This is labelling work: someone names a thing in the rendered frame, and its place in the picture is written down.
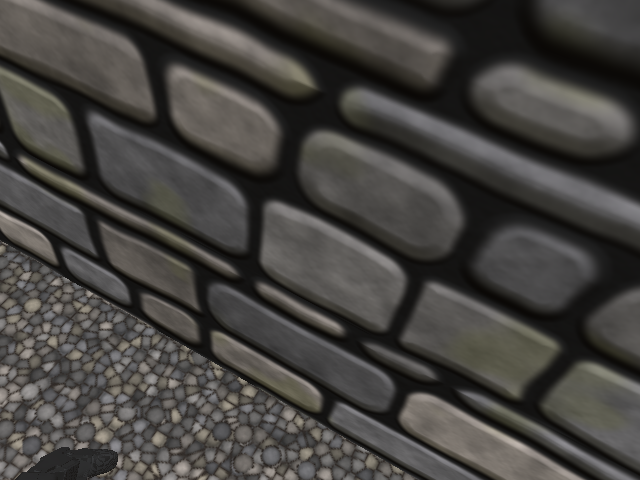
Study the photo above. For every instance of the robot left hand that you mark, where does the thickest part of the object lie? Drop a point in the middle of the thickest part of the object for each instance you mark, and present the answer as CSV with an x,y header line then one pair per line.
x,y
66,464

